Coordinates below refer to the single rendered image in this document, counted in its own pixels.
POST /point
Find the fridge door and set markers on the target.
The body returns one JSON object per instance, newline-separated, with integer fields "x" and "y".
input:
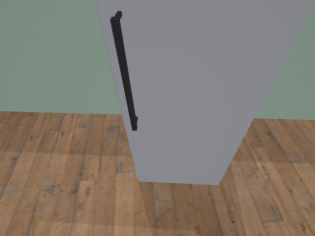
{"x": 199, "y": 71}

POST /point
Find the handle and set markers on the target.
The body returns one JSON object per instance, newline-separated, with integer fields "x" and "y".
{"x": 121, "y": 55}

